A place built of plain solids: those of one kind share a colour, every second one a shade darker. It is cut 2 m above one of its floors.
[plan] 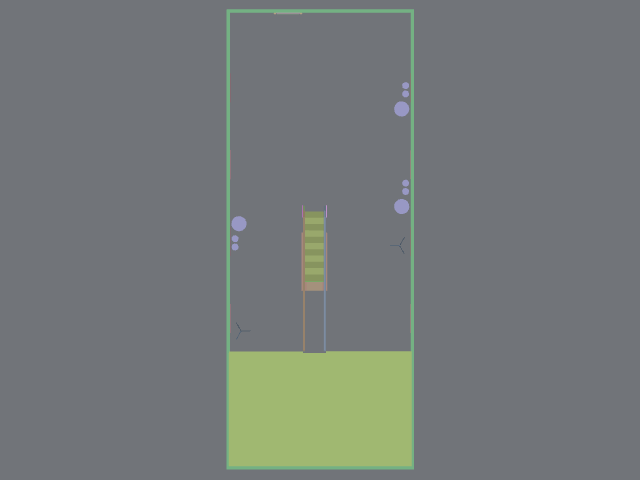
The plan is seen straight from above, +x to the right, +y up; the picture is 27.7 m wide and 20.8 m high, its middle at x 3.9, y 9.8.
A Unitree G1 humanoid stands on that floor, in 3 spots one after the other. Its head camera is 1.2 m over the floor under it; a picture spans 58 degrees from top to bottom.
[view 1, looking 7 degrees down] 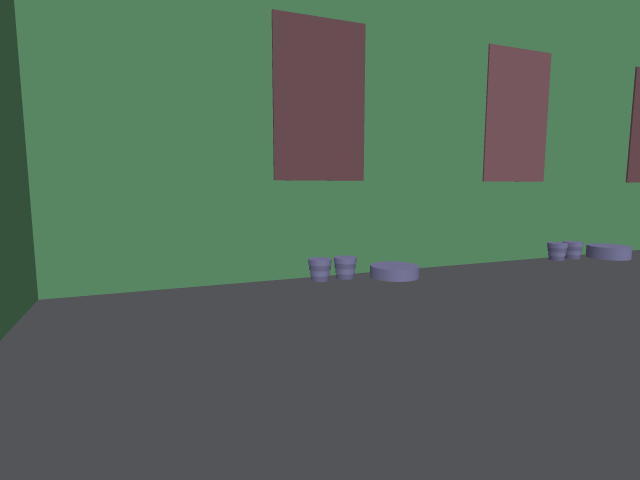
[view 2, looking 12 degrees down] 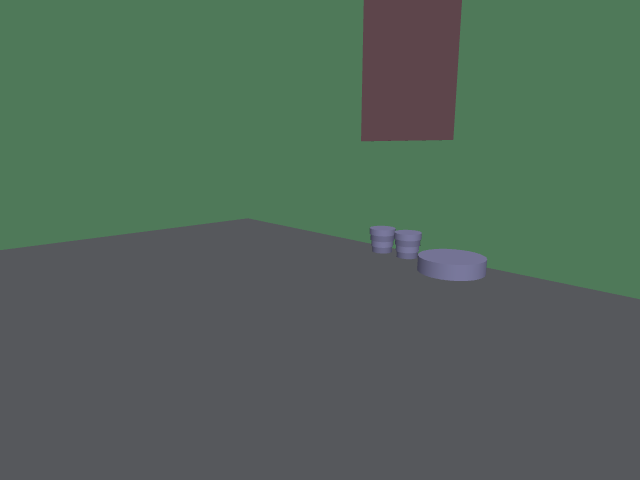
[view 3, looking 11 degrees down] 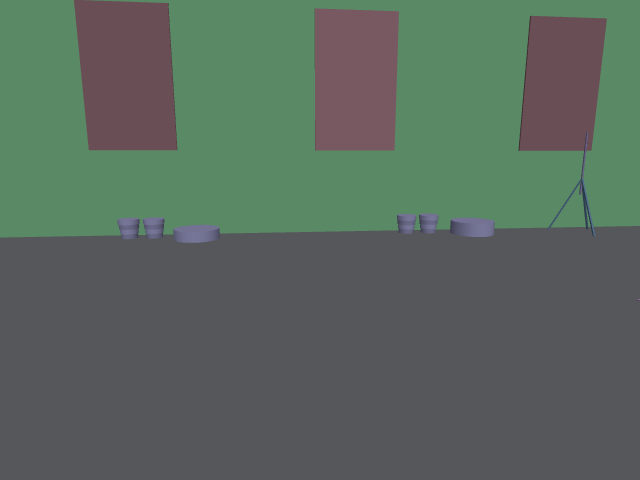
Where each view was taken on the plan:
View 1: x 2.51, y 18.55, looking -22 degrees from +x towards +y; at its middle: wall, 5.78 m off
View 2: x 3.66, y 13.33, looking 47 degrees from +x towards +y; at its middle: ground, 5.77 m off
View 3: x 1.00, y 14.33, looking -6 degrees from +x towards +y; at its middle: ground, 6.29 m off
